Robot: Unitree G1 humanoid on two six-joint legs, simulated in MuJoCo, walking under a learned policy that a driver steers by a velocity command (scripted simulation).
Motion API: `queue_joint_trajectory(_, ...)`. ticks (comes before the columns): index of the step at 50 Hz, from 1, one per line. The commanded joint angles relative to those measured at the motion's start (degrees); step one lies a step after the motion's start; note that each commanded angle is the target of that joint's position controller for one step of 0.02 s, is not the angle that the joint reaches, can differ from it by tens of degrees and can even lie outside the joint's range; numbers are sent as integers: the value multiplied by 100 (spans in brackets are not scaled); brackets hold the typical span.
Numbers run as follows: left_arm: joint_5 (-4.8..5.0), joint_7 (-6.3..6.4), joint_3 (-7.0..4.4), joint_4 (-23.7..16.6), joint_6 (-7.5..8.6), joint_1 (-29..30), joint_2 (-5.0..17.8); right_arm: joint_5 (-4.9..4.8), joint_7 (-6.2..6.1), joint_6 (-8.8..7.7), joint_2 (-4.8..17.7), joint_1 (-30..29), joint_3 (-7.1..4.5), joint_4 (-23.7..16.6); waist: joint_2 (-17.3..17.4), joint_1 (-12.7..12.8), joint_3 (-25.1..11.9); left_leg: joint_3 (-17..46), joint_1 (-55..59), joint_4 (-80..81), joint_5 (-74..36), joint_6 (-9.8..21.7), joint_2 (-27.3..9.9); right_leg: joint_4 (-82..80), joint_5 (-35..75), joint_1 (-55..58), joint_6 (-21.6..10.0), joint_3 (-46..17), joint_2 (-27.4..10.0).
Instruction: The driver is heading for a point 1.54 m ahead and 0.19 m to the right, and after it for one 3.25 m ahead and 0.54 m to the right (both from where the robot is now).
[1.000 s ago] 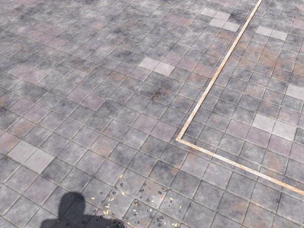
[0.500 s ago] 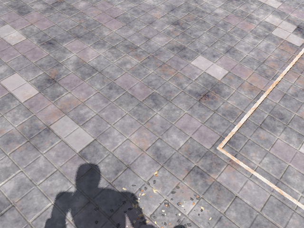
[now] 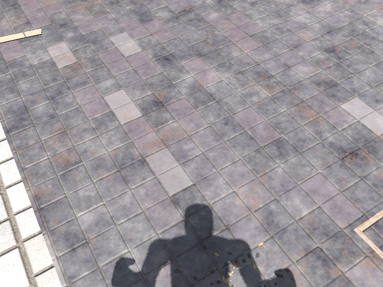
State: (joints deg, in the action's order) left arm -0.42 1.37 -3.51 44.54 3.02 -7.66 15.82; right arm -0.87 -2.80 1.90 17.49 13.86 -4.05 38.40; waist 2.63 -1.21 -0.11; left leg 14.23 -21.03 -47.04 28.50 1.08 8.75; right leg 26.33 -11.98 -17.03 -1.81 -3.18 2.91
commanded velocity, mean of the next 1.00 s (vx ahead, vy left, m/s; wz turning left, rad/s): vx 0.42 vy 0.00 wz -0.10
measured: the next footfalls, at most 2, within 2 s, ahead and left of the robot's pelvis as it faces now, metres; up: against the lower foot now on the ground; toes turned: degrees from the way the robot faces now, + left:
left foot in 0.42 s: +0.18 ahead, +0.19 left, +0.00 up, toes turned +7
right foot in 0.94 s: +0.51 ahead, -0.04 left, +0.00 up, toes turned -11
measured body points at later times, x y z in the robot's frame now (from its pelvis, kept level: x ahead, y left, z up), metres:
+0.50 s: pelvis +0.13 +0.08 +0.00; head +0.15 +0.09 +0.45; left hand +0.12 +0.35 -0.14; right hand +0.34 -0.15 -0.08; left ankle +0.14 +0.18 -0.74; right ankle +0.03 -0.09 -0.67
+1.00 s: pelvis +0.38 +0.05 -0.03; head +0.43 +0.04 +0.42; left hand +0.63 +0.25 -0.11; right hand +0.37 -0.24 -0.15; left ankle +0.20 +0.20 -0.64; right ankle +0.47 -0.03 -0.74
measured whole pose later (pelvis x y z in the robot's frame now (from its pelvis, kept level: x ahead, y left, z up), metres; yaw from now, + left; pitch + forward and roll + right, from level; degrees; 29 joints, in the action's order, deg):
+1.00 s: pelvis +0.38 +0.05 -0.03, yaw -12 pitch +2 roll +0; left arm 1.1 -3.0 -3.4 35.9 2.7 -5.3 16.4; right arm -1.1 -0.8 -4.9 15.9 19.7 -2.9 45.1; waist -0.4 -1.5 4.3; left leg -2.5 -10.4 -65.8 26.7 -0.8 -2.4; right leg 37.5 -10.7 -29.0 -7.3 3.2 4.8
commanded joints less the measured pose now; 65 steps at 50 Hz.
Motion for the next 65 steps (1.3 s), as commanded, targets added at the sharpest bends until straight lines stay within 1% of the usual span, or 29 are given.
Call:
queue_joint_trajectory(1, 45, 53, -186, -468, 39, -26, 740, 23, 44, -124, 803, 212, -231, -357, -998, 63, -121, -384, -1958, -1615, -234, -288, -730, -1370, -1397, 1374, -932, -2138, -1957)
queue_joint_trajectory(2, 100, 87, -153, -479, 37, -31, 689, 63, 71, -109, 723, 201, -219, -350, -1025, 104, -74, -535, -2025, -1859, -567, -384, -802, -1445, -1351, 1315, -820, -1808, -1766)
queue_joint_trajectory(7, 25, 47, -143, -279, 208, -815, 751, -14, 233, -340, 246, -271, -52, -641, -883, 484, 87, -924, -2245, -1596, -1425, -417, -1123, -1842, -864, 1343, -969, -977, -1617)
queue_joint_trajectory(11, 61, -82, -167, -194, 260, -890, 893, 0, 280, -467, 115, -469, 32, -718, -893, 453, 187, -1100, -1979, -414, -1752, -287, -1281, -1970, -372, 1321, -1070, -675, -1702)
queue_joint_trajectory(16, 210, -203, -183, -87, 215, -1145, 1078, -66, 396, -584, 107, -854, 82, -839, -994, 564, 338, -1499, -832, 926, -1516, -103, -1180, -1735, -186, 823, -1028, -450, -1724)
queue_joint_trajectory(18, 284, -236, -176, -63, 145, -1128, 1133, -106, 423, -642, 207, -675, 36, -839, -1006, 334, 324, -1566, -199, 1558, -1529, 56, -1058, -1462, -328, 690, -957, -637, -1818)
queue_joint_trajectory(20, 250, -247, -82, -52, 109, -1114, 933, -100, 360, -650, 493, 258, -143, -529, -808, -187, -62, -1631, 1468, 2076, -1803, 214, -866, -556, 226, 124, -677, -481, -1513)
queue_joint_trajectory(21, 157, -275, 75, -160, 143, -957, 517, -19, 278, -643, 844, 1157, -276, -409, -232, -663, -703, -673, 2797, 2285, -1513, 476, -1741, 1118, -16, -628, -333, 3, -1010)
queue_joint_trajectory(22, 107, -265, 236, -457, 265, -1215, -22, 127, 243, -606, 1556, 1628, -412, -417, 1495, -563, -1301, 1637, 4090, 2775, -994, 1221, -3307, 3240, -1831, -2506, 9, 426, -276)
queue_joint_trajectory(23, 284, -221, 64, -381, 326, -1120, 580, 166, 286, -684, 1145, 1753, -330, -338, 927, -706, -1165, 2349, 3554, 3161, -345, 1488, -3409, 4311, -1976, -2944, -9, -393, -324)
queue_joint_trajectory(24, 388, -229, -36, -417, 320, -985, 841, 121, 327, -735, 774, 1387, -196, -338, 756, -494, -579, 1588, 3104, 3242, -267, 1297, -3202, 4535, -1459, -3156, -113, -542, -545)
queue_joint_trajectory(25, 354, -225, -39, -389, 269, -889, 786, 72, 355, -762, 479, 945, -103, -373, 640, -305, -274, 900, 2670, 3377, -541, 1117, -2865, 4434, -925, -3077, -98, -450, -732)
queue_joint_trajectory(28, 229, -250, -59, -280, 89, -948, 537, 110, 373, -847, 201, 408, -47, -290, 517, 51, 165, -501, 1808, 3726, -2214, 834, -2317, 4159, 48, -2541, 39, -361, -887)
queue_joint_trajectory(31, 211, -260, -39, -289, -8, -896, 317, 142, 327, -934, 244, 507, -97, -69, 242, 128, 236, -1207, 1783, 3770, -3450, 838, -2283, 4006, 487, -2698, 141, -429, -804)
queue_joint_trajectory(34, 188, -288, -11, -510, -10, -375, 229, 148, 256, -911, 325, 534, -122, 115, 161, 58, 453, -1666, 1814, 3875, -3574, 797, -2263, 3003, 1113, -2840, 179, -389, -734)
queue_joint_trajectory(41, 191, -598, 96, -1116, 55, 929, 101, 34, 152, -736, 678, 894, -190, 521, 19, -288, 770, -2390, 2468, 3608, -4334, 611, -2487, 1270, 1236, -2557, -188, 521, -638)
queue_joint_trajectory(43, 191, -636, 25, -1225, 40, 860, 263, 27, 116, -648, 865, 830, -223, 539, 201, -106, 469, -2556, 2711, 3000, -6158, 516, -2501, 1155, 704, -2013, -415, 869, -323)
queue_joint_trajectory(45, 215, -607, -155, -1124, -10, 28, 609, 16, 66, -546, 1064, 745, -265, 512, 467, 412, -164, -2628, 2761, 1677, -7797, 438, -2464, 1149, 179, -846, -700, 1097, 104)
queue_joint_trajectory(46, 216, -534, -330, -930, -28, -882, 921, -32, 51, -529, 1082, 623, -256, 459, 353, 924, -646, -2715, 2204, 459, -7544, 300, -2278, 712, 523, 551, -931, 1018, 291)
queue_joint_trajectory(47, 191, -390, -489, -774, -106, -1657, 1340, 42, 44, -597, 882, 704, -171, 319, -292, 1197, -1113, -2634, 678, -1344, -5099, 75, -1960, 559, 641, 2330, -1233, -218, -414)
queue_joint_trajectory(48, 187, -345, -541, -965, -60, -1301, 1859, 125, 159, -776, 58, 1281, 97, 23, -1816, 387, -1836, -1917, -1777, -3715, 319, -298, -613, -134, -126, 4164, -2490, -3831, -2063)
queue_joint_trajectory(49, 136, -352, -406, -1009, -9, -1496, 1353, -20, 264, -1029, 618, 670, 7, -103, -1029, 864, -2364, -590, -2260, -3982, 234, -137, -765, -883, -667, 4165, -2392, -4536, -2189)
queue_joint_trajectory(50, 98, -356, -326, -949, 49, -1338, 1068, -209, 294, -1087, 713, 145, -15, -291, -731, 794, -1467, -651, -2477, -3658, -211, -21, -1006, -950, -433, 3456, -2061, -3621, -2002)
queue_joint_trajectory(51, 143, -374, -279, -963, 95, -961, 934, -122, 254, -1098, 613, 30, 20, -325, -104, 433, -721, -746, -2318, -3041, -595, -4, -1253, -986, 285, 2402, -1835, -2881, -1714)
queue_joint_trajectory(52, 144, -366, -221, -1036, 120, -603, 726, 31, 205, -1052, 643, 36, -15, -253, -24, 207, -507, -781, -1970, -2543, -788, -36, -1454, -1015, 865, 1732, -1679, -2354, -1471)
queue_joint_trajectory(54, 69, -325, -210, -1139, 138, -287, 722, 145, 204, -893, 667, 216, -57, -208, -251, -73, -225, -839, -1430, -2168, -982, -189, -1552, -1223, 1893, 830, -1662, -1944, -1227)
queue_joint_trajectory(58, 79, -170, -267, -907, 99, -464, 967, 268, 131, -742, 368, -119, 35, -314, -348, -45, -116, -1195, -1172, -974, -1604, -560, -1257, -933, 4187, 40, -1457, -965, -813)
queue_joint_trajectory(61, 189, -49, -276, -802, -98, -630, 980, 214, 163, -712, 205, -685, 113, -424, -676, 188, -401, -1281, -713, 296, -2654, -588, -884, -582, 3739, -29, -1033, -770, -455)
queue_joint_trajectory(65, 205, 49, -275, -752, -290, -825, 977, 113, 267, -703, 379, -1221, 66, -563, -881, 382, -533, -1038, -607, 1365, -2787, -524, -609, -105, 2624, 524, -836, -1546, -645)
Over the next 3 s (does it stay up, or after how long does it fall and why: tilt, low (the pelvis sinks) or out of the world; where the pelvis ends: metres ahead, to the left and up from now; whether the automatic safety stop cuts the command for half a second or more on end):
stays up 1.26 -0.07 0.01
